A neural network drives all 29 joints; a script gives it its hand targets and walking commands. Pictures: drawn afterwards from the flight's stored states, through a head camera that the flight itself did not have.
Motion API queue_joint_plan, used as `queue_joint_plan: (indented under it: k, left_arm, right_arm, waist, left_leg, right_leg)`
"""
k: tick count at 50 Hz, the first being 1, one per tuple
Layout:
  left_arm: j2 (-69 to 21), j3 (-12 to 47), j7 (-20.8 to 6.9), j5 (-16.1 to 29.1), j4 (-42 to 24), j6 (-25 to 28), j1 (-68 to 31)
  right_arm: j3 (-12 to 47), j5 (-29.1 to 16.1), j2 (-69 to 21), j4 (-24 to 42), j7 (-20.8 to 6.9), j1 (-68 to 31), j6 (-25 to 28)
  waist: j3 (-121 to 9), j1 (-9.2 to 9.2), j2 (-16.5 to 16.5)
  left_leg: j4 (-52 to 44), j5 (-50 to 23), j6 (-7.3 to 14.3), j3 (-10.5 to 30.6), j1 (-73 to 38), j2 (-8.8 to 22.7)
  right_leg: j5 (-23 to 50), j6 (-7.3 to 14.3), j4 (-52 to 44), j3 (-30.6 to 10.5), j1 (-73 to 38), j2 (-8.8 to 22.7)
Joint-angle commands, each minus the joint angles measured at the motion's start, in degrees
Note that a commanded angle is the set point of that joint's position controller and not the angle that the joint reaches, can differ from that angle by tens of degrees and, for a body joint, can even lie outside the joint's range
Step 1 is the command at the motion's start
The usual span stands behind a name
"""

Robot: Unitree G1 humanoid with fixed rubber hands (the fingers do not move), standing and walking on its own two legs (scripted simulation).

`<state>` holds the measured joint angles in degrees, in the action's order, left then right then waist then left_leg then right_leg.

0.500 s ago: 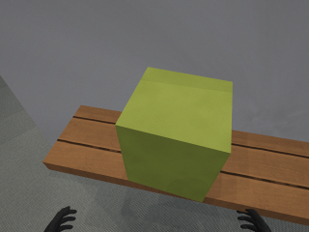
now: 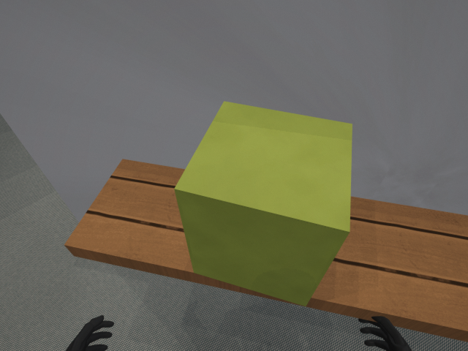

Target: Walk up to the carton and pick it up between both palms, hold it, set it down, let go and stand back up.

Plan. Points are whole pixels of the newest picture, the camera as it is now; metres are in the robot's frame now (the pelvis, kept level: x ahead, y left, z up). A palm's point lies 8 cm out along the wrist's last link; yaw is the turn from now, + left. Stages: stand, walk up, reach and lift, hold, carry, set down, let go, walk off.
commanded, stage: stand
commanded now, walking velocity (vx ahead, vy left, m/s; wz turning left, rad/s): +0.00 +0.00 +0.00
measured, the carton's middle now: (265, 205) +0.35 -0.04 +0.08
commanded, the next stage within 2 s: walk up in 1.36 s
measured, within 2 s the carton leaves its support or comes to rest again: neither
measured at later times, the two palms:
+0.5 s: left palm out of the picture +0.14 +0.28 -0.08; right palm out of the picture +0.15 -0.27 -0.08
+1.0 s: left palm out of the picture +0.12 +0.28 -0.08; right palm out of the picture +0.14 -0.27 -0.07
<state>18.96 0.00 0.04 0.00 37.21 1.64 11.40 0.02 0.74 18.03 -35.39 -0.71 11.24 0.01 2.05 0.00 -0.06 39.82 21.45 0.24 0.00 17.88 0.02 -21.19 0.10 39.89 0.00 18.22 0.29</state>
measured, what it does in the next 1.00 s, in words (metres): stands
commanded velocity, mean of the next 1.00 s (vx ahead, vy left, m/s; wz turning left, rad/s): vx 0.00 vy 0.00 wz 0.00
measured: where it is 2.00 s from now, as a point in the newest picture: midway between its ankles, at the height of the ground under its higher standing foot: outside the picture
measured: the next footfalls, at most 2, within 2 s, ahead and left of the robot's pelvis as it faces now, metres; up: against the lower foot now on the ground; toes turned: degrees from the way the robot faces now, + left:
none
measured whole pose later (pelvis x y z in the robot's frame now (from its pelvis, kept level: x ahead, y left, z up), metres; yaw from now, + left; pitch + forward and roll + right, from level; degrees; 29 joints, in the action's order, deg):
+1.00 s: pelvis -0.01 +0.00 +0.00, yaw +0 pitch -1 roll +0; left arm 19.9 0.0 0.0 0.0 40.6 1.7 11.4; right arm 0.0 0.7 19.7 -36.8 -0.3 10.9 0.5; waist 2.1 0.0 -0.1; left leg 39.8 20.5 0.2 0.0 17.9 0.0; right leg -20.3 0.1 39.9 0.0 18.2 0.3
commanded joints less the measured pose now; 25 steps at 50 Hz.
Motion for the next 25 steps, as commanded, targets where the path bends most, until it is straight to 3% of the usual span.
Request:
queue_joint_plan:
  k: [1,2,3,4,5,6,7,8,9,10,11,12,13,14,15,17,18,19,20,21,22,23,24,25]
  left_arm:
    - [12.4,-4.6,0.4,-0.5,-1.4,1.8,-5.1]
    - [12.9,-4.8,0.6,-1.1,-0.1,1.6,-3.9]
    - [13.3,-4.7,0.6,-1.3,-0.3,2.2,-2.6]
    - [12.5,-4.3,0.5,-1.6,0.5,2.4,-2.2]
    - [13.7,-4.4,0.8,-1.3,0.2,2.1,-2.7]
    - [13.8,-5.0,0.7,-0.5,0.1,1.8,-3.5]
    - [12.4,-4.5,0.4,-0.9,-0.2,1.9,-2.4]
    - [12.9,-4.1,0.9,-1.3,0.9,1.7,-1.6]
    - [12.5,-3.7,0.8,-1.3,0.5,2.3,-2.4]
    - [13.2,-4.6,0.6,-1.1,0.4,2.0,-3.8]
    - [13.6,-4.3,0.9,-1.5,0.1,1.5,-5.2]
    - [12.6,-4.4,0.6,-0.9,0.3,1.7,-3.6]
    - [12.8,-4.6,0.3,-1.1,0.7,2.1,-3.1]
    - [12.3,-4.2,0.3,-0.8,0.6,2.3,-2.6]
    - [12.8,-4.2,0.3,-0.3,0.5,2.2,-3.3]
    - [13.1,-4.5,0.9,-1.2,1.1,1.6,-4.4]
    - [12.3,-4.6,0.4,-1.2,-0.1,1.6,-3.7]
    - [12.4,-3.9,0.4,-1.1,0.0,1.3,-3.2]
    - [12.5,-4.5,0.4,-1.2,0.9,1.5,-3.3]
    - [11.6,-4.5,0.3,-1.0,1.6,1.5,-1.9]
    - [12.6,-4.4,0.1,-1.0,1.0,1.6,-2.8]
    - [12.9,-4.6,0.1,-0.5,0.9,1.5,-3.2]
    - [13.7,-4.4,0.3,-1.1,1.5,1.5,-2.9]
    - [14.7,-4.5,0.4,-1.3,2.0,0.8,-2.5]
  right_arm:
    - [-4.1,0.7,13.1,0.4,1.2,-3.7,2.9]
    - [-4.7,1.0,14.3,-0.6,1.1,-3.7,2.9]
    - [-4.7,0.4,13.2,0.7,0.8,-4.4,3.1]
    - [-4.3,1.0,12.5,-0.3,1.0,-4.6,2.9]
    - [-4.1,0.4,12.2,-0.2,0.7,-3.8,2.5]
    - [-4.0,0.1,12.3,-0.4,1.0,-3.3,2.7]
    - [-4.0,0.1,13.0,-0.1,1.1,-3.3,2.6]
    - [-4.5,0.9,13.7,-0.7,1.1,-2.8,2.7]
    - [-3.8,0.5,12.4,0.1,1.0,-2.5,2.7]
    - [-4.6,0.6,12.8,-0.7,1.2,-3.0,2.9]
    - [-4.4,1.1,12.3,-0.1,1.0,-4.5,2.8]
    - [-4.3,1.2,12.8,0.0,1.2,-3.9,3.0]
    - [-4.4,0.4,12.6,-0.1,0.9,-4.0,3.3]
    - [-3.6,0.8,11.9,-0.8,0.8,-4.4,3.0]
    - [-3.5,0.1,11.4,0.1,0.8,-4.9,3.0]
    - [-4.0,0.4,13.1,-1.2,1.2,-4.1,3.1]
    - [-3.7,0.4,12.8,-0.5,1.4,-3.6,3.2]
    - [-4.0,0.4,13.8,-1.2,1.6,-2.9,3.1]
    - [-4.0,0.4,13.4,-0.9,1.5,-4.2,2.6]
    - [-4.6,0.9,13.8,-0.8,1.2,-1.8,2.5]
    - [-4.0,0.6,13.4,-0.7,1.4,-3.0,2.6]
    - [-4.4,0.9,13.0,-1.1,1.2,-3.0,3.0]
    - [-3.8,0.5,13.0,-0.7,1.1,-5.1,3.3]
    - [-4.1,0.3,12.9,-0.7,1.4,-4.3,3.4]
  waist:
    - [-7.3,-0.08,1.0]
    - [-4.4,-0.36,2.6]
    - [-8.0,0.4,0.2]
    - [-4.8,-1.39,0.1]
    - [-5.5,0.27,-0.5]
    - [-5.9,-0.38,1.9]
    - [-5.3,0.27,-0.6]
    - [-5.0,-0.3,1.0]
    - [-4.0,0.86,3.1]
    - [-3.8,0.75,-0.1]
    - [-4.5,0.96,-1.0]
    - [-7.0,-0.4,-2.1]
    - [-7.5,-0.11,-1.1]
    - [-7.2,-1.54,0.1]
    - [-6.7,-1.3,0.6]
    - [-6.8,0.09,-1.4]
    - [-7.0,-0.03,0.3]
    - [-4.8,-0.18,-1.7]
    - [-6.3,-0.36,-0.1]
    - [-4.5,-0.26,-2.5]
    - [-4.1,-0.5,-0.7]
    - [-5.2,-0.27,-4.4]
    - [-4.6,0.4,-2.3]
    - [-4.4,-0.31,0.1]
  left_leg:
    - [-7.1,-12.7,4.2,5.5,-2.5,5.2]
    - [-7.3,-11.4,4.3,6.4,-1.5,5.1]
    - [-5.8,-11.7,4.2,5.7,-3.3,5.1]
    - [-6.0,-12.8,4.4,5.8,-1.7,4.7]
    - [-6.1,-12.4,4.3,5.6,-1.3,4.4]
    - [-6.1,-13.2,4.6,5.8,-2.2,4.7]
    - [-6.0,-13.0,4.4,6.0,-2.5,4.9]
    - [-5.1,-12.7,4.1,5.5,-2.3,4.5]
    - [-5.4,-12.6,4.0,5.4,-1.6,4.9]
    - [-7.4,-11.1,4.4,5.3,-3.5,4.7]
    - [-7.1,-12.0,4.3,5.1,-4.1,4.7]
    - [-6.7,-14.4,5.1,6.1,-3.7,5.5]
    - [-6.9,-16.3,5.0,7.2,-3.2,5.9]
    - [-7.1,-16.3,5.3,6.3,-1.9,5.5]
    - [-7.6,-17.6,4.8,6.0,-2.9,5.5]
    - [-7.0,-18.4,4.9,6.0,-2.7,5.6]
    - [-7.3,-16.5,4.1,4.9,-4.6,5.5]
    - [-7.5,-17.9,4.2,6.1,-4.1,5.9]
    - [-7.1,-17.4,5.0,6.5,-4.5,5.8]
    - [-8.5,-15.5,5.0,6.6,-4.0,6.0]
    - [-8.3,-12.8,4.3,5.6,-2.3,5.5]
    - [-8.9,-14.0,5.0,8.0,-2.8,7.1]
    - [-10.3,-14.1,4.6,7.6,-1.2,6.3]
    - [-10.2,-13.4,4.5,8.4,-0.4,6.5]
  right_leg:
    - [13.4,4.7,-7.4,-6.4,-4.3,5.9]
    - [11.5,4.5,-8.8,-7.0,-2.4,5.7]
    - [13.0,4.3,-8.4,-6.0,-3.2,5.4]
    - [14.4,3.9,-8.9,-5.7,-4.0,5.2]
    - [14.8,4.4,-8.0,-7.5,-4.5,5.9]
    - [14.7,4.4,-8.8,-8.1,-3.7,6.7]
    - [14.3,4.4,-8.7,-6.7,-2.5,5.4]
    - [15.2,4.4,-9.3,-7.8,-3.4,6.1]
    - [14.3,4.5,-9.8,-8.2,-2.8,6.4]
    - [12.6,4.1,-10.4,-7.6,-0.9,6.0]
    - [12.6,4.0,-9.4,-7.0,-1.1,5.5]
    - [13.5,3.9,-6.6,-5.0,-3.1,5.6]
    - [16.1,3.4,-7.4,-5.2,-5.6,5.0]
    - [15.6,3.6,-8.1,-5.3,-6.5,5.4]
    - [17.3,3.6,-7.8,-5.1,-5.6,5.6]
    - [19.1,4.3,-7.9,-6.2,-5.4,6.0]
    - [17.1,3.6,-7.5,-5.0,-4.2,5.2]
    - [16.4,3.5,-7.7,-5.3,-2.4,4.9]
    - [15.8,3.2,-7.7,-4.9,-2.8,4.6]
    - [13.4,3.6,-7.9,-4.9,-3.0,4.5]
    - [12.4,2.9,-7.7,-4.0,-4.4,3.8]
    - [11.6,3.8,-6.9,-6.7,-3.1,4.8]
    - [11.9,3.9,-7.6,-4.7,-4.0,4.2]
    - [11.4,3.7,-7.6,-5.0,-5.3,3.9]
